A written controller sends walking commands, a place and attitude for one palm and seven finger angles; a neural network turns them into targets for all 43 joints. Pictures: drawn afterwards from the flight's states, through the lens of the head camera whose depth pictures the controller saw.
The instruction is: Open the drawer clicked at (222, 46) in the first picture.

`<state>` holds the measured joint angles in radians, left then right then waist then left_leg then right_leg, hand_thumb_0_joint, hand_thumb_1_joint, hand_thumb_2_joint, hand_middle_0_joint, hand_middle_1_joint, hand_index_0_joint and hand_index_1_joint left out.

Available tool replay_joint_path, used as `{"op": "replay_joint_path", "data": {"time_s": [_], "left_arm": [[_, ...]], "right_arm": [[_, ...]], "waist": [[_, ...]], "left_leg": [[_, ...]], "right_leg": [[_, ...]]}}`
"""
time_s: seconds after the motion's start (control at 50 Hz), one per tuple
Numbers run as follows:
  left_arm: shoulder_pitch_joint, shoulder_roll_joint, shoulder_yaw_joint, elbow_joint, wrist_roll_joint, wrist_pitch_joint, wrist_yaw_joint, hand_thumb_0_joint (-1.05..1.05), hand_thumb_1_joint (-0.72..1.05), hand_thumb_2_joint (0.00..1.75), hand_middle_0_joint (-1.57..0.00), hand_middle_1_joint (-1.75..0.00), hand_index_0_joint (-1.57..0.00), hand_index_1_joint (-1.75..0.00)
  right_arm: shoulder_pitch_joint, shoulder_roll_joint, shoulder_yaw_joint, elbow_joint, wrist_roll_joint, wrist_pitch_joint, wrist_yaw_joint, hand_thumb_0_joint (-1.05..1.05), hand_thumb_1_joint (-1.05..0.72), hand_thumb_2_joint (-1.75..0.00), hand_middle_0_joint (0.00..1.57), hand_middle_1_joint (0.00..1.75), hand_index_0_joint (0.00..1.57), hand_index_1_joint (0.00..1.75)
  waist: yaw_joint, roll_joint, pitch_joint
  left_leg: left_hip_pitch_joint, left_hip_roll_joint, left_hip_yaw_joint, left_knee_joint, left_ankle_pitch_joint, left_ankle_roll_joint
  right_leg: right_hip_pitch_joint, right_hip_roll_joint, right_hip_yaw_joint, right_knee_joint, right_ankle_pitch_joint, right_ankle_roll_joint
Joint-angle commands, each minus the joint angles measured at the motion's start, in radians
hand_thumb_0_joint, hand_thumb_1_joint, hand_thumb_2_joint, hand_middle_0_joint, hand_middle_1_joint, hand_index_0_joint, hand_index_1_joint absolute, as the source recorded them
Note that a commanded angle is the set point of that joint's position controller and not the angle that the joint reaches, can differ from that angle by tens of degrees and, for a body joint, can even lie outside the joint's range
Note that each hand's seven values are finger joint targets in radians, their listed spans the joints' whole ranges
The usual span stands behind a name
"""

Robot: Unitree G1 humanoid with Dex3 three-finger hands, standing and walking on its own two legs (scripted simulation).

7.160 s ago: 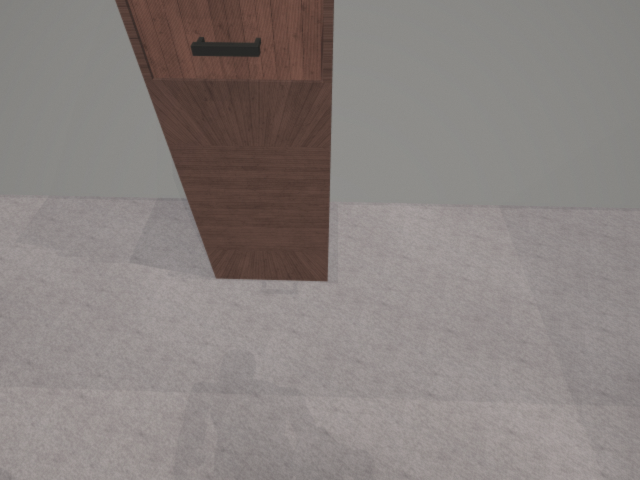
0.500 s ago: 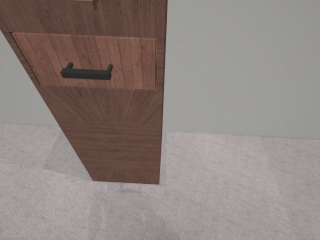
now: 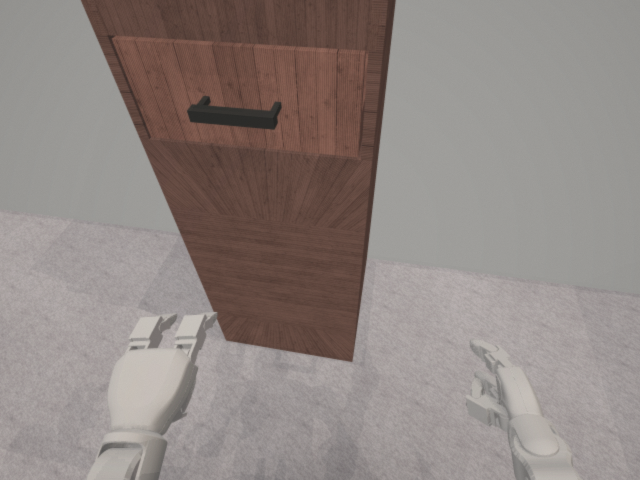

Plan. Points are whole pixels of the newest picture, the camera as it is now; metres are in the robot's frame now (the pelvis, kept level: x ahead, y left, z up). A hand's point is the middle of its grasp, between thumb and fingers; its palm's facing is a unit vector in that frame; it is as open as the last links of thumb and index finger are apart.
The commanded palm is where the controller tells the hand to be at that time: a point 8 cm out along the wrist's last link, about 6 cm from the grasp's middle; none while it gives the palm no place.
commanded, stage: raise the hand with hooked fingers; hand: left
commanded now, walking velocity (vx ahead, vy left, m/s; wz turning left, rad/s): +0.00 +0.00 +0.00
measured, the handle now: (236, 110) +0.59 +0.24 +0.16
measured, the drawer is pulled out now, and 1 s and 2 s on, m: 0.00 0.00 0.00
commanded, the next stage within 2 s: move the hooked fingers above the handle in 1.42 s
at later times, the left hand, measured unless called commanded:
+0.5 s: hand (143, 276) +0.27 +0.25 +0.13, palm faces +0.15 -0.09 -0.99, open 12.1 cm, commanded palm +0.24 +0.25 +0.20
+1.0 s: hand (91, 170) +0.31 +0.28 +0.25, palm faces +0.17 -0.02 -0.98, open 13.8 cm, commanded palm +0.27 +0.27 +0.30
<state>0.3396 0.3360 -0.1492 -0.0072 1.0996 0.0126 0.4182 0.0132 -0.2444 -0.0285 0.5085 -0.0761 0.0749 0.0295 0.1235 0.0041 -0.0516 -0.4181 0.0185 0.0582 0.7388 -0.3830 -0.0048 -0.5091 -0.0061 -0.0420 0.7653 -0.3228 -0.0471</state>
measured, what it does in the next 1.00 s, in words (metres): stands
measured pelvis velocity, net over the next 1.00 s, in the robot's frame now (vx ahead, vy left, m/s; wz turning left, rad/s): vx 0.00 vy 0.03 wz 0.03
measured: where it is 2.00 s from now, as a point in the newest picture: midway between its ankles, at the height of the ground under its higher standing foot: outside the picture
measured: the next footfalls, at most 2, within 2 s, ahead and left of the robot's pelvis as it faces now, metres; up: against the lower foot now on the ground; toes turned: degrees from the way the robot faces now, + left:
none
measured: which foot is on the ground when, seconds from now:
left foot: down 0.00-1.00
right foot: down 0.00-1.00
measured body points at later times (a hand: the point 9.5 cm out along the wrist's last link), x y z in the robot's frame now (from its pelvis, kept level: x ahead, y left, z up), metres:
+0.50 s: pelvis +0.01 +0.02 +0.03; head +0.01 -0.02 +0.48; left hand +0.26 +0.25 +0.19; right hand +0.20 -0.20 -0.08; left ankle +0.00 +0.13 -0.71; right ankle +0.04 -0.09 -0.71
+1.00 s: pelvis +0.00 +0.03 +0.03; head -0.01 -0.01 +0.48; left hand +0.30 +0.28 +0.30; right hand +0.23 -0.17 -0.06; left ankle +0.00 +0.13 -0.71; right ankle +0.04 -0.09 -0.71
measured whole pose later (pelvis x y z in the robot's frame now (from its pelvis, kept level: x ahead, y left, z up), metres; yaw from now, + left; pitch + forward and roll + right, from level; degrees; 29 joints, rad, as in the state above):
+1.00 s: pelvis +0.00 +0.03 +0.03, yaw +2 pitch -4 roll +0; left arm -0.32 0.64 0.00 -0.08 0.80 0.09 -0.21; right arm 0.07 -0.27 0.05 0.62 0.02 0.11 0.01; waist 0.11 0.10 0.03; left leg -0.11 -0.02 0.04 0.38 -0.21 0.03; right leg -0.18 -0.03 -0.06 0.39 -0.15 -0.01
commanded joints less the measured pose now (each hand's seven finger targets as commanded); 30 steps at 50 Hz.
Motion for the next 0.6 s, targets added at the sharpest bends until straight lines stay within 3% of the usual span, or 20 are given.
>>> {"op": "replay_joint_path", "data": {"time_s": [0.0, 0.02, 0.06, 0.14, 0.18, 0.2, 0.24, 0.38, 0.46, 0.54, 0.58], "left_arm": [[-0.357, 0.139, 0.095, -0.285, -0.050, 0.006, 0.004, 0.00, 0.27, 0.63, -0.25, -0.70, -0.25, -0.70], [-0.336, 0.126, 0.087, -0.260, -0.069, 0.022, -0.025, 0.00, 0.25, 0.62, -0.25, -0.72, -0.25, -0.72], [-0.292, 0.140, 0.093, -0.234, -0.083, 0.047, -0.085, 0.00, 0.20, 0.60, -0.25, -0.75, -0.25, -0.75], [-0.260, 0.162, 0.103, -0.262, -0.098, 0.070, -0.191, 0.00, 0.11, 0.56, -0.26, -0.81, -0.26, -0.81], [-0.238, 0.208, 0.155, -0.261, -0.103, 0.066, -0.218, 0.00, 0.06, 0.54, -0.26, -0.84, -0.26, -0.84], [-0.259, 0.217, 0.165, -0.280, -0.104, 0.061, -0.227, 0.00, 0.04, 0.53, -0.26, -0.86, -0.26, -0.86], [-0.320, 0.257, 0.204, -0.320, -0.105, 0.046, -0.230, 0.00, -0.01, 0.51, -0.27, -0.88, -0.27, -0.88], [-0.464, 0.294, 0.227, -0.368, -0.156, 0.004, -0.239, 0.00, -0.17, 0.44, -0.28, -0.99, -0.28, -0.99], [-0.528, 0.303, 0.212, -0.357, -0.180, 0.022, -0.283, 0.00, -0.27, 0.40, -0.28, -1.05, -0.28, -1.05], [-0.600, 0.358, 0.238, -0.312, -0.199, 0.053, -0.347, 0.00, -0.36, 0.36, -0.29, -1.11, -0.29, -1.11], [-0.644, 0.395, 0.257, -0.319, -0.209, 0.058, -0.379, 0.00, -0.41, 0.34, -0.29, -1.14, -0.29, -1.14]], "right_arm": [[-0.074, -0.060, -0.008, -0.103, 0.008, -0.042, -0.027, 0.00, -0.90, -0.90, 0.20, 0.30, 0.20, 0.30], [-0.086, -0.059, -0.001, -0.104, 0.014, -0.039, -0.031, 0.00, -0.90, -0.90, 0.20, 0.30, 0.20, 0.30], [-0.090, -0.058, 0.007, -0.092, 0.023, -0.031, -0.036, 0.00, -0.90, -0.90, 0.20, 0.30, 0.20, 0.30], [-0.090, -0.062, 0.025, -0.093, 0.034, -0.023, -0.029, 0.00, -0.90, -0.90, 0.20, 0.30, 0.20, 0.30], [-0.089, -0.064, 0.029, -0.089, 0.041, -0.020, -0.029, 0.00, -0.90, -0.90, 0.20, 0.30, 0.20, 0.30], [-0.083, -0.067, 0.028, -0.088, 0.041, -0.020, -0.028, 0.00, -0.90, -0.90, 0.20, 0.30, 0.20, 0.30], [-0.085, -0.071, 0.026, -0.085, 0.043, -0.020, -0.031, 0.00, -0.90, -0.90, 0.20, 0.30, 0.20, 0.30], [-0.072, -0.084, 0.008, -0.052, 0.061, -0.040, -0.041, 0.00, -0.90, -0.90, 0.20, 0.30, 0.20, 0.30], [-0.083, -0.094, 0.004, -0.039, 0.074, -0.035, -0.039, 0.00, -0.90, -0.90, 0.20, 0.30, 0.20, 0.30], [-0.093, -0.104, 0.011, -0.036, 0.083, -0.024, -0.042, 0.00, -0.90, -0.90, 0.20, 0.30, 0.20, 0.30], [-0.105, -0.108, 0.014, -0.039, 0.086, -0.016, -0.042, 0.00, -0.90, -0.90, 0.20, 0.30, 0.20, 0.30]], "waist": [[-0.084, 0.070, -0.178], [-0.082, 0.040, -0.155], [-0.052, -0.008, -0.129], [-0.020, -0.006, -0.095], [-0.006, -0.031, -0.082], [-0.006, -0.045, -0.088], [-0.002, -0.013, -0.115], [-0.012, 0.047, -0.142], [-0.022, 0.046, -0.125], [-0.019, 0.001, -0.113], [-0.016, 0.035, -0.120]], "left_leg": [[0.152, -0.067, -0.042, -0.114, 0.160, 0.042], [0.135, -0.062, -0.047, -0.136, 0.162, 0.043], [0.111, -0.053, -0.039, -0.190, 0.167, 0.037], [0.113, -0.042, -0.032, -0.267, 0.191, 0.031], [0.111, -0.037, -0.027, -0.293, 0.207, 0.030], [0.116, -0.037, -0.028, -0.304, 0.216, 0.032], [0.133, -0.036, -0.027, -0.319, 0.224, 0.032], [0.226, -0.039, -0.044, -0.361, 0.302, 0.030], [0.246, -0.036, -0.045, -0.387, 0.333, 0.025], [0.245, -0.038, -0.041, -0.411, 0.334, 0.027], [0.254, -0.038, -0.042, -0.422, 0.347, 0.025]], "right_leg": [[0.114, 0.012, 0.124, -0.221, 0.056, -0.004], [0.146, 0.011, 0.112, -0.231, 0.073, -0.001], [0.212, 0.008, 0.100, -0.251, 0.087, 0.003], [0.302, 0.000, 0.085, -0.281, 0.105, 0.001], [0.344, 0.001, 0.085, -0.297, 0.123, 0.003], [0.361, -0.001, 0.084, -0.304, 0.132, 0.005], [0.394, -0.003, 0.089, -0.313, 0.130, 0.005], [0.421, -0.003, 0.060, -0.342, 0.205, 0.004], [0.432, -0.004, 0.045, -0.359, 0.234, 0.007], [0.471, -0.005, 0.042, -0.378, 0.239, 0.012], [0.488, -0.004, 0.041, -0.384, 0.257, 0.012]]}}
